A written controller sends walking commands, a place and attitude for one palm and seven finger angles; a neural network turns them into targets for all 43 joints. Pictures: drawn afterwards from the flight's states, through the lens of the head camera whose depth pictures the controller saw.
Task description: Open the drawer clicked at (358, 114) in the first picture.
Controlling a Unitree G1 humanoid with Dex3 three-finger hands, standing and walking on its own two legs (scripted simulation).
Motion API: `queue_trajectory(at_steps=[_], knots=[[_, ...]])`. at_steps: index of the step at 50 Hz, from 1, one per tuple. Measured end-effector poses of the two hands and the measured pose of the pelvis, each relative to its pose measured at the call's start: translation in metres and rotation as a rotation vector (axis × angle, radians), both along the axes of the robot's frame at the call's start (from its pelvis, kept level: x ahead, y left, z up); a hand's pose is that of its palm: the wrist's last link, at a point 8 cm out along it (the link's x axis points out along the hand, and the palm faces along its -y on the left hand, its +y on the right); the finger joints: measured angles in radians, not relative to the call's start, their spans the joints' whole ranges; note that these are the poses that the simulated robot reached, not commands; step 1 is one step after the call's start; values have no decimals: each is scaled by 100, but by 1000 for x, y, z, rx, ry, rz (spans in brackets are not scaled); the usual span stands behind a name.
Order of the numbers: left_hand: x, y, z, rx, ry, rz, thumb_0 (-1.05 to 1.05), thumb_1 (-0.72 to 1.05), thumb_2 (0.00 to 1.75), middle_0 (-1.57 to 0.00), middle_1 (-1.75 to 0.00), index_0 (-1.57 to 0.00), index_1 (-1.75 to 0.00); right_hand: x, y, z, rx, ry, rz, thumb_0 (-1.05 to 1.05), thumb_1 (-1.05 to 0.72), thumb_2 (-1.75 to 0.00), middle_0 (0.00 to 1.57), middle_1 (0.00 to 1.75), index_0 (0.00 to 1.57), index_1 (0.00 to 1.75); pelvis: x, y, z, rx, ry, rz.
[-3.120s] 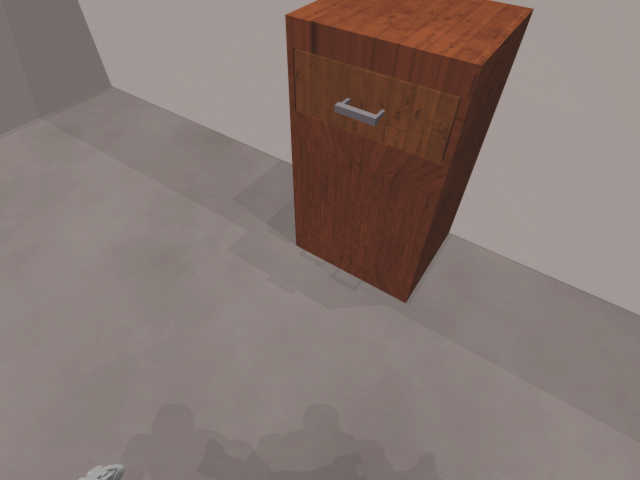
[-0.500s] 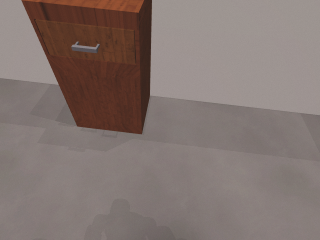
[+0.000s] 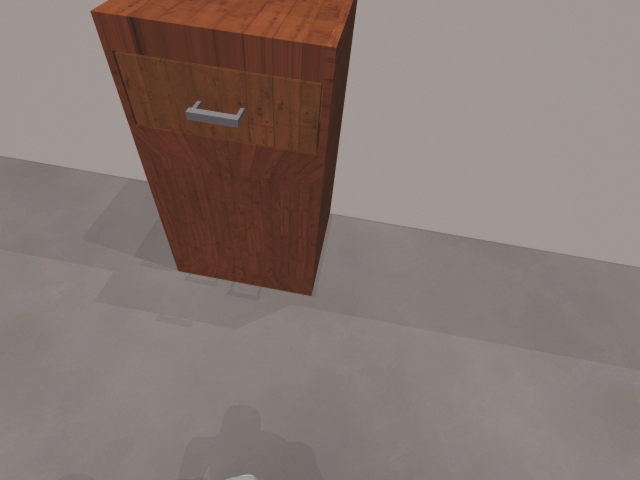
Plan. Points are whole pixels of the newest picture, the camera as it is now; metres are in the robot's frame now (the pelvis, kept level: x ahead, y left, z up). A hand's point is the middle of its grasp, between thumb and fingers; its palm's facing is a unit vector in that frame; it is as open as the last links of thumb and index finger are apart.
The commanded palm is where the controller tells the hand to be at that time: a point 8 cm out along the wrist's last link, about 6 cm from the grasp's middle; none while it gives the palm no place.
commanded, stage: take the last steps up to it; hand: left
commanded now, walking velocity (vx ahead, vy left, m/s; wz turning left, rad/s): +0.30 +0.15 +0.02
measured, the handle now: (216, 113) +0.85 +0.29 -0.02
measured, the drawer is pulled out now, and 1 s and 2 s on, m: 0.00 0.00 0.00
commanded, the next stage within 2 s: come to a stop and stand still in 0.62 s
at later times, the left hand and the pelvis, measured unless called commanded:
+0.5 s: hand (193, 377) +0.29 +0.21 -0.14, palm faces +0.00 -0.98 -0.20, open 7.4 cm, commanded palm none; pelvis +0.18 +0.05 +0.01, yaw -1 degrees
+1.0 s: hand (135, 375) +0.29 +0.31 -0.17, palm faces +0.07 -0.98 -0.20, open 7.4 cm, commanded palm none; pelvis +0.31 +0.12 +0.02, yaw -1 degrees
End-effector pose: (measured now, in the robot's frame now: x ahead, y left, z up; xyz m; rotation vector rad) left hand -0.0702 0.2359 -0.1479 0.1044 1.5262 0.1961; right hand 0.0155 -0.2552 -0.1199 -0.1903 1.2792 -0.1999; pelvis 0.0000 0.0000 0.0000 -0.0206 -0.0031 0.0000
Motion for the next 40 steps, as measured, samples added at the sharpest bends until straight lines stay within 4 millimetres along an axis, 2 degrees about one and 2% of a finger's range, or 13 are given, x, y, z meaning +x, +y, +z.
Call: queue_trajectory(at_steps=[3,7,11,15,20,25,27,29,34,37,40], knots=[[28,20,1,1,6,-12,1,91,90,-20,-30,-20,-30,21,22,1,-8,-28,-10,1,-91,-90,20,30,19,30,15,16,2,7,-3,-14],[96,35,15,7,-113,-41,1,91,90,-20,-30,-20,-30,34,55,6,31,-4,-22,1,-91,-90,20,30,19,30,40,31,16,22,3,-13],[165,40,31,13,-246,-58,1,91,90,-20,-30,-19,-30,46,87,3,96,36,-31,1,-91,-90,20,30,20,30,67,43,24,33,6,-8],[225,40,39,18,-325,-80,1,92,90,-20,-30,-20,-30,59,110,-6,151,70,-55,1,-91,-90,20,30,20,30,96,52,24,51,-1,-10],[291,34,43,20,-365,-129,1,92,90,-20,-30,-20,-30,73,124,-17,190,119,-99,1,-91,-90,20,30,20,30,137,55,19,62,-9,-21],[348,25,36,25,-415,-147,1,91,90,-20,-30,-20,-30,89,120,-29,199,205,-124,1,-91,-90,20,30,20,30,182,49,7,45,-18,-20],[356,25,35,23,-431,-117,1,91,90,-20,-30,-20,-30,105,113,-26,189,230,-101,1,-91,-90,20,30,20,30,196,47,8,35,-23,0],[353,30,37,31,-416,-68,0,92,90,-21,-30,-20,-30,129,103,-20,163,229,-70,1,-91,-90,20,30,20,30,209,48,13,28,-21,12],[336,58,43,75,-290,-21,-1,94,90,-21,-30,-20,-30,214,85,-2,94,120,-21,1,-91,-90,20,30,19,30,242,59,26,20,0,19],[324,71,40,56,-193,-13,-1,94,90,-21,-30,-20,-30,266,87,7,65,36,7,1,-92,-90,20,30,19,30,261,71,28,18,5,18],[319,84,31,31,-119,9,0,93,90,-20,-30,-20,-30,313,99,12,35,-22,47,1,-92,-90,20,30,19,30,280,88,25,7,0,18]])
